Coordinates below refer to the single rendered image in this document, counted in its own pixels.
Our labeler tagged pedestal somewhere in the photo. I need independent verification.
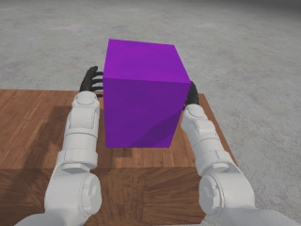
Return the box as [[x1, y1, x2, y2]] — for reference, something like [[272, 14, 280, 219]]
[[0, 89, 239, 226]]

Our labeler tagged robot right forearm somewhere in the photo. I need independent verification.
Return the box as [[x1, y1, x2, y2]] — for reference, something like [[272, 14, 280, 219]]
[[181, 104, 255, 199]]

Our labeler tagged robot left hand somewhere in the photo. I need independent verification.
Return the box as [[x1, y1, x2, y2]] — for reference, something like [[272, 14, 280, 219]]
[[79, 66, 103, 98]]

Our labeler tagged carton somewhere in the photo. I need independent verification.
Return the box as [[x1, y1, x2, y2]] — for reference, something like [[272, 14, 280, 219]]
[[103, 39, 192, 148]]

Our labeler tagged robot right hand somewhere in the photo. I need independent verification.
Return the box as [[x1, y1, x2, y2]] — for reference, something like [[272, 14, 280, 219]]
[[182, 81, 199, 111]]

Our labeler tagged robot left forearm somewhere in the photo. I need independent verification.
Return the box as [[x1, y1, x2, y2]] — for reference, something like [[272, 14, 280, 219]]
[[44, 90, 100, 209]]

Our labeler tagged robot left upper arm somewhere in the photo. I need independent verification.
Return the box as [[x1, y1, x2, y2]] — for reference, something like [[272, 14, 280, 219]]
[[14, 172, 103, 226]]

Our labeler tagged robot right upper arm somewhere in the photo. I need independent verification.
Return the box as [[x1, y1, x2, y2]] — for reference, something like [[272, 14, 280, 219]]
[[198, 172, 301, 226]]

